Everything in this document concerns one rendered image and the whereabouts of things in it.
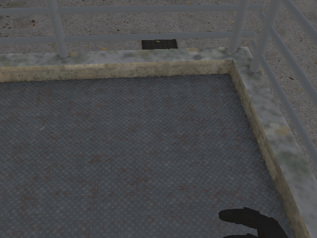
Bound right robot hand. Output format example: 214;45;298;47
218;207;288;238

